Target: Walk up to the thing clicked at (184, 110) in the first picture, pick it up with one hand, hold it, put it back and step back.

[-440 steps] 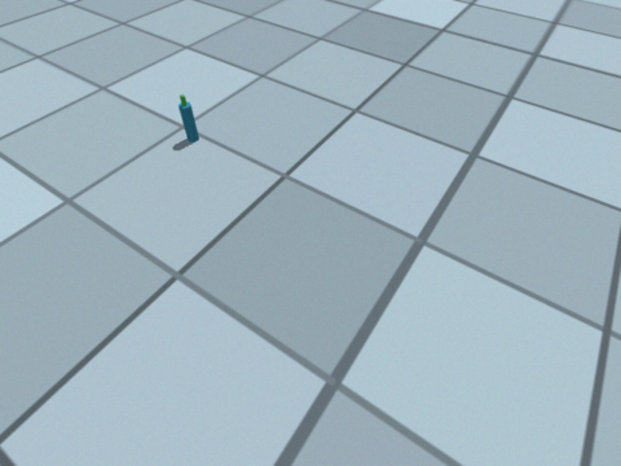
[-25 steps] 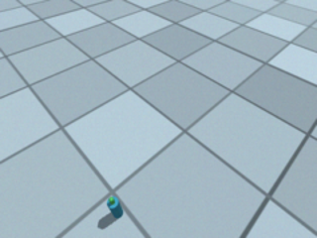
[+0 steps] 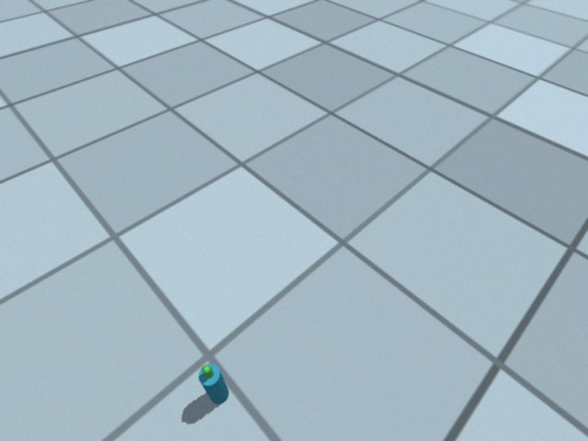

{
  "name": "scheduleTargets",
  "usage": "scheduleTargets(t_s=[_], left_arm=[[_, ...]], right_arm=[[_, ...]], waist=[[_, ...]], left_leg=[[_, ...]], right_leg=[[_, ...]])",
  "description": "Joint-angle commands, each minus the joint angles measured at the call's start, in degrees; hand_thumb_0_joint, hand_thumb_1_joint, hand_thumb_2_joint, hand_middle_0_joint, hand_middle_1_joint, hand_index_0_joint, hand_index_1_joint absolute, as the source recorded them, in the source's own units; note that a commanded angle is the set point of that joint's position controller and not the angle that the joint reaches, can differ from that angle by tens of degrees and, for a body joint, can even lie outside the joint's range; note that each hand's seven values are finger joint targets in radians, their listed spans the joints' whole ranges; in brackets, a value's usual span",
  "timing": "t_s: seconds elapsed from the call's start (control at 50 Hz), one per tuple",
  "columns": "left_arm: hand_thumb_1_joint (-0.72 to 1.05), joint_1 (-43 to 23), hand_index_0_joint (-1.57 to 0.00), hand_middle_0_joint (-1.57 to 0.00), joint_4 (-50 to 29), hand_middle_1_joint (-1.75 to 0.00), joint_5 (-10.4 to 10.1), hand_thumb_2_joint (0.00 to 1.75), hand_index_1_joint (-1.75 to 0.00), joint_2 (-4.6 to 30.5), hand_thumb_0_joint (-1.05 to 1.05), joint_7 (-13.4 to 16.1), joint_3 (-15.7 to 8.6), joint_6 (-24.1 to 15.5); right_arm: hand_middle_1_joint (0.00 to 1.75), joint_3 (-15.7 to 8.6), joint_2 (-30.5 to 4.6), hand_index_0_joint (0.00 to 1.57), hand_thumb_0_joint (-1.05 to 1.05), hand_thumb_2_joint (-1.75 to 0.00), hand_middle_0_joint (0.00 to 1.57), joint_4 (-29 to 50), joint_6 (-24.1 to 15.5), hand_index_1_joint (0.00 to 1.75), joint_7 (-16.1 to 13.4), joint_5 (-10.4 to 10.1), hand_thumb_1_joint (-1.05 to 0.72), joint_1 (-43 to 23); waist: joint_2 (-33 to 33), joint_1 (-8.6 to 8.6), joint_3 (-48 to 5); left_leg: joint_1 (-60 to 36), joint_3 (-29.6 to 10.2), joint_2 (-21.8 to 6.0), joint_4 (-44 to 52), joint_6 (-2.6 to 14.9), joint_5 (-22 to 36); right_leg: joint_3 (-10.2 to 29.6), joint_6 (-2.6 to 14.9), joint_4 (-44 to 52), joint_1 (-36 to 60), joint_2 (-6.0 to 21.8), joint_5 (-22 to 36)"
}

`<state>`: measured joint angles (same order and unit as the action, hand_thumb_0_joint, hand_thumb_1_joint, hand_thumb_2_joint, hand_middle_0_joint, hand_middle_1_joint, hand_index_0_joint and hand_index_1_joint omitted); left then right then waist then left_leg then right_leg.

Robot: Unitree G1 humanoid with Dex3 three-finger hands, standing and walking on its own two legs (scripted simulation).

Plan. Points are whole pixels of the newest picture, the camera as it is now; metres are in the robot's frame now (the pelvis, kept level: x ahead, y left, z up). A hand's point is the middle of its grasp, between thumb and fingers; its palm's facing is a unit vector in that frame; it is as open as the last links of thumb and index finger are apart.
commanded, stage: go down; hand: left
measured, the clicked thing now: (213, 382) +0.38 +0.23 -0.65
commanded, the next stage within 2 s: none
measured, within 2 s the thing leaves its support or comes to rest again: neither
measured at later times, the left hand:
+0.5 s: hand out of the picture +0.13 +0.28 -0.18, palm faces +0.05 -0.94 -0.34, open 16.0 cm
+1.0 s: hand out of the picture +0.13 +0.29 -0.20, palm faces +0.08 -0.94 -0.33, open 17.1 cm
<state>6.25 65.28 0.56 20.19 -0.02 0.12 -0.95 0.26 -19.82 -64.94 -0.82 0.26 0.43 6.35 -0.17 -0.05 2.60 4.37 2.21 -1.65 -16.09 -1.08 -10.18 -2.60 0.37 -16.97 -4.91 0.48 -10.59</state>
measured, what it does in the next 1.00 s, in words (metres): lowers itself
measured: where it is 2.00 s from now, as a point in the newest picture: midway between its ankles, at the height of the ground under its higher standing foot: outside the picture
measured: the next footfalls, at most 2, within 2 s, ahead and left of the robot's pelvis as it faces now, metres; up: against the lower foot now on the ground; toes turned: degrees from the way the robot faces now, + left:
none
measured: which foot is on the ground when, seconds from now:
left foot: down 0.00-1.00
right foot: down 0.00-1.00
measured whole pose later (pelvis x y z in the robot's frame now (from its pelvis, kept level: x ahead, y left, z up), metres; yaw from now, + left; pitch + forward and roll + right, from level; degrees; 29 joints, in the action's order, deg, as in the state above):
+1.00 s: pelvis -0.02 +0.02 -0.09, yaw +1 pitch +16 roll -3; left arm 18.7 18.3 0.3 19.8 -3.4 -12.5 15.5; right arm 0.0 -12.9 -31.3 -9.6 -4.8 -0.7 12.8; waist -0.5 -2.1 -7.0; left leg 49.4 -0.7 -2.3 -63.7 0.6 -30.6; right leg -4.2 -0.8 -59.9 -46.9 1.4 -29.0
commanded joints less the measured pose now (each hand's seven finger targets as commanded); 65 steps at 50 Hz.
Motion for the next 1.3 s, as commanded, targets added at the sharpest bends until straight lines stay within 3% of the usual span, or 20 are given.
scheduleTargets(t_s=[0.0, 0.02, 0.04, 0.06, 0.08, 0.12, 0.16, 0.26, 0.34, 0.42, 0.44, 0.5, 0.62, 0.86, 0.88, 0.98, 1.08, 1.18, 1.22, 1.28], left_arm=[[0.66, -27.6, -0.02, -0.01, -19.5, -0.06, -2.6, 0.66, -0.06, 5.7, 0.0, 1.7, -4.0, -5.2], [0.58, -16.2, -0.01, -0.01, -8.2, -0.04, -1.3, 0.58, -0.04, 11.0, 0.0, 2.0, -7.9, -2.4], [0.5, -11.9, -0.01, -0.01, -5.9, -0.06, -0.8, 0.5, -0.06, 11.7, 0.0, 1.2, -9.3, -1.6], [0.42, -16.3, -0.01, -0.01, -8.9, -0.05, 0.5, 0.42, -0.05, 13.1, 0.0, 0.6, -9.3, -1.9], [0.34, -17.4, -0.02, -0.02, -11.2, -0.05, 1.1, 0.34, -0.05, 16.3, 0.0, 0.3, -11.8, -2.5], [0.2, -6.3, -0.03, -0.03, -5.2, -0.06, 3.5, 0.22, -0.06, 13.9, 0.0, -1.3, -13.0, -1.0], [0.14, -2.4, -0.04, -0.03, -8.6, -0.05, 4.2, 0.18, -0.04, 14.6, 0.0, -1.6, -15.7, -0.2], [-0.13, -4.8, -0.06, -0.06, -15.4, -0.05, 3.7, 0.1, -0.04, 12.5, 0.0, -1.7, -14.9, 3.7], [-0.35, -3.2, -0.07, -0.07, -22.7, -0.04, 2.6, 0.06, -0.05, 10.8, 0.0, -3.0, -14.3, 5.0], [-0.5, -3.5, -0.08, -0.08, -31.6, -0.06, 1.9, 0.03, -0.06, 10.8, 0.0, -3.3, -15.1, 5.1], [-0.51, -2.4, -0.08, -0.08, -32.5, -0.06, 1.8, 0.03, -0.06, 9.4, 0.0, -3.4, -14.2, 5.4], [-0.55, 1.3, -0.08, -0.09, -38.3, -0.07, 1.8, 0.05, -0.08, 11.4, 0.0, -3.0, -16.3, 6.5], [-0.51, 7.0, -0.07, -0.08, -45.8, -0.05, 1.9, 0.04, -0.06, 11.3, 0.0, -2.3, -16.5, 10.7], [-0.51, 13.1, -0.07, -0.08, -55.1, -0.07, 0.2, 0.06, -0.08, 9.8, 0.0, -2.8, -17.0, 15.0], [-0.52, 14.5, -0.07, -0.08, -53.3, -0.07, 0.0, 0.06, -0.08, 8.9, 0.0, -2.9, -16.6, 15.2], [-0.46, 14.8, -0.07, -0.07, -55.7, -0.07, -0.4, 0.07, -0.07, 10.0, 0.0, -2.9, -18.4, 14.3], [-0.47, 6.0, -0.07, -0.07, -51.0, -0.07, -1.2, 0.06, -0.07, 12.7, 0.0, -3.4, -21.9, 10.6], [-0.41, -6.0, -0.06, -0.06, -42.8, -0.02, -4.3, 0.05, -0.03, 18.7, 0.0, -9.4, -27.7, -0.2], [-0.43, -7.2, -0.06, -0.06, -41.2, -0.03, -5.7, 0.04, -0.03, 18.6, 0.0, -13.3, -27.6, -4.6], [-0.48, -10.6, -0.07, -0.08, -40.8, -0.01, -6.3, 0.01, -0.01, 26.5, 0.0, -17.6, -32.0, -8.6]], right_arm=[[0.3, -0.4, -4.3, 0.2, 0.0, -0.93, 0.2, 16.1, -3.3, 0.3, -2.5, -3.7, -0.98, 2.6], [0.3, -1.0, -6.0, 0.2, 0.0, -0.93, 0.2, 15.2, -2.4, 0.3, -2.8, -3.5, -0.98, 4.4], [0.3, -1.9, -6.1, 0.2, 0.0, -0.93, 0.2, 16.7, -1.8, 0.3, -2.7, -3.4, -0.98, 4.9], [0.3, -2.7, -6.1, 0.2, 0.0, -0.93, 0.2, 18.4, -2.0, 0.3, -2.9, -2.9, -1.0, 5.3], [0.3, -3.5, -6.1, 0.2, 0.0, -0.93, 0.2, 19.1, -2.5, 0.3, -3.2, -2.8, -0.99, 6.5], [0.3, -4.6, -5.6, 0.2, 0.0, -0.92, 0.2, 21.0, -2.6, 0.3, -2.7, -1.8, -0.97, 8.5], [0.3, -5.0, -5.1, 0.2, 0.0, -0.91, 0.2, 23.9, -2.6, 0.3, -2.5, -1.8, -0.95, 8.5], [0.3, -4.7, -4.4, 0.2, 0.0, -0.9, 0.2, 29.5, -3.1, 0.3, -2.2, -2.3, -0.91, 5.6], [0.3, -4.8, -4.0, 0.2, 0.0, -0.89, 0.2, 32.6, -4.3, 0.3, -2.2, -2.4, -0.87, 5.7], [0.3, -5.2, -3.6, 0.2, 0.0, -0.88, 0.2, 34.4, -6.0, 0.3, -2.9, -2.1, -0.85, 6.6], [0.3, -5.2, -3.4, 0.2, 0.0, -0.88, 0.2, 34.6, -6.5, 0.3, -3.0, -2.1, -0.85, 7.0], [0.3, -5.4, -3.5, 0.2, 0.0, -0.88, 0.2, 35.9, -7.4, 0.3, -3.6, -2.0, -0.84, 7.2], [0.3, -4.8, -3.2, 0.2, 0.0, -0.88, 0.2, 37.7, -8.6, 0.3, -4.8, -1.9, -0.83, 6.5], [0.3, -4.1, -2.2, 0.2, 0.0, -0.88, 0.2, 40.6, -11.0, 0.3, -6.0, -1.2, -0.83, 6.9], [0.3, -4.2, -2.2, 0.2, 0.0, -0.88, 0.2, 40.0, -11.0, 0.3, -6.0, -1.1, -0.83, 7.4], [0.3, -4.0, -1.9, 0.2, 0.0, -0.89, 0.2, 41.5, -11.5, 0.3, -6.0, -0.9, -0.85, 6.5], [0.3, -3.8, -2.4, 0.2, 0.0, -0.89, 0.2, 40.6, -12.5, 0.3, -5.9, -0.7, -0.88, 5.9], [0.3, -4.5, -3.9, 0.2, 0.0, -0.91, 0.2, 38.9, -14.5, 0.3, -5.1, -0.6, -0.94, 6.1], [0.3, -4.8, -4.6, 0.2, 0.0, -0.91, 0.2, 38.5, -15.3, 0.3, -4.9, -0.5, -0.95, 6.5], [0.3, -5.0, -6.5, 0.2, 0.0, -0.9, 0.2, 37.1, -14.9, 0.3, -4.9, -0.6, -0.93, 7.3]], waist=[[0.8, -4.72, -2.1], [2.5, -3.38, -1.1], [2.3, -1.5, -1.3], [3.8, -1.91, -5.4], [2.3, -1.14, -10.5], [0.8, 0.02, -15.0], [-0.7, 2.36, -19.3], [-2.5, 0.73, -13.5], [-2.4, -0.52, -13.8], [-1.8, -1.16, -18.0], [-2.2, -1.93, -18.6], [-3.3, -1.3, -20.9], [-4.4, -1.28, -20.2], [-6.0, -1.66, -22.4], [-4.8, -2.58, -22.1], [-4.7, -1.95, -22.3], [-3.8, -3.03, -19.4], [-3.8, -2.81, -23.9], [-5.8, -2.48, -28.6], [-10.2, -0.39, -36.3]], left_leg=[[7.1, 0.6, 2.0, -3.9, 2.2, 1.5], [9.5, 0.6, 2.5, -5.2, 2.44, 0.2], [11.4, 0.9, 2.3, -7.0, 2.29, 1.4], [11.5, 0.8, 2.3, -9.1, 2.51, 2.4], [11.2, 0.4, 2.2, -10.3, 2.32, 4.3], [14.3, -0.1, 2.7, -14.4, 1.97, 7.4], [15.2, -0.1, 3.3, -15.9, 1.59, 9.7], [20.6, -0.8, 2.5, -18.6, 1.14, 3.3], [24.1, -1.4, 1.8, -22.0, 1.28, -2.8], [26.0, -1.8, 1.6, -26.8, 1.48, -2.1], [26.1, -2.1, 1.3, -28.1, 1.43, -1.5], [26.8, -2.7, 0.9, -30.2, 1.26, -0.1], [28.6, -3.0, 0.9, -32.1, 1.1, -0.3], [32.1, -4.6, 0.2, -37.2, 1.01, 3.3], [32.7, -4.6, 0.1, -37.9, 1.15, 3.6], [36.4, -4.5, 0.5, -40.0, 1.33, 1.1], [43.6, -4.7, 0.4, -44.0, 1.63, -5.8], [54.1, -3.7, 1.0, -54.0, 2.39, -11.5], [55.5, -3.9, 1.2, -56.5, 2.29, -12.8], [53.7, -5.3, 0.8, -58.1, 1.56, -9.9]], right_leg=[[1.2, 0.0, -1.9, -8.8, 0.4, 4.8], [0.7, 0.27, -2.3, -9.2, 0.3, 2.5], [0.5, 0.36, -3.7, -10.2, 0.3, 2.5], [0.8, 0.17, -5.5, -10.4, 0.3, 3.5], [1.2, 0.15, -7.6, -9.2, 0.5, 6.3], [1.2, 0.5, -12.2, -9.5, 0.7, 9.6], [1.2, 0.72, -14.0, -6.9, 0.7, 11.1], [0.6, 1.07, -16.3, -16.2, -0.1, 2.9], [0.2, 1.12, -19.9, -22.0, -0.7, -3.4], [0.3, 0.7, -24.8, -24.9, -0.4, -2.7], [0.2, 0.7, -26.3, -26.4, -0.6, -2.1], [0.0, 0.75, -28.9, -28.4, -0.6, -1.4], [-0.2, 0.69, -30.7, -29.8, -0.6, -1.9], [-1.2, 0.92, -36.0, -34.2, -1.0, -1.1], [-1.2, 0.8, -36.4, -34.6, -1.0, -0.8], [-1.0, 0.77, -38.2, -36.3, -1.0, -1.7], [-0.6, 0.84, -42.1, -43.1, -0.8, -7.0], [1.0, 0.84, -51.2, -53.1, -0.1, -11.0], [1.7, 1.01, -54.4, -56.0, 0.1, -12.3], [1.8, 1.48, -58.3, -58.9, 0.4, -11.7]])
